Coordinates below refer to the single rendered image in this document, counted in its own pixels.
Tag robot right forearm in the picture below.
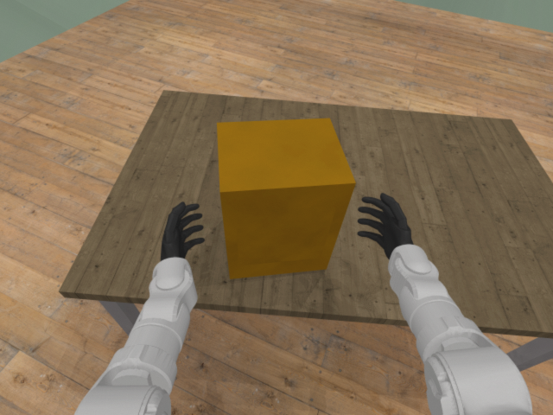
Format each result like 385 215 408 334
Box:
388 245 532 413

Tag carton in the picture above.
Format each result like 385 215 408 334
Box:
217 118 356 279

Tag left robot hand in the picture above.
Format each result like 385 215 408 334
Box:
161 201 205 261

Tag left robot upper arm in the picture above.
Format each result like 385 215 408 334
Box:
76 386 171 415

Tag right robot hand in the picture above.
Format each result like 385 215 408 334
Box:
358 193 414 260

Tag table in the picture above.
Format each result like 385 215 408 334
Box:
59 90 553 372

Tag right robot upper arm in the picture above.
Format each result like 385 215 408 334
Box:
424 346 532 415

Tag robot left forearm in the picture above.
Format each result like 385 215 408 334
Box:
74 258 198 415

